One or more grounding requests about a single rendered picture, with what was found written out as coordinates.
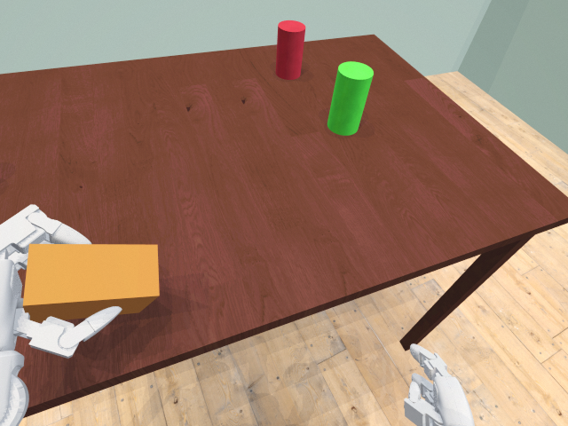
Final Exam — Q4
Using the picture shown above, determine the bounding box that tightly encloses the table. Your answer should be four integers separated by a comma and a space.
0, 35, 568, 418

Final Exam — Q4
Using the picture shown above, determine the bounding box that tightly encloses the left robot hand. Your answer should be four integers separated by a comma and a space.
0, 205, 122, 359

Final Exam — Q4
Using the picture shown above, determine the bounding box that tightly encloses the robot left forearm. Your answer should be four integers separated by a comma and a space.
0, 351, 29, 426

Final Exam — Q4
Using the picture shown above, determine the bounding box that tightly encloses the right robot hand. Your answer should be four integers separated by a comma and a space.
404, 343, 475, 426

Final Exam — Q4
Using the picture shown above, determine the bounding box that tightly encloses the sponge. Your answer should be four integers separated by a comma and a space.
23, 244, 160, 322

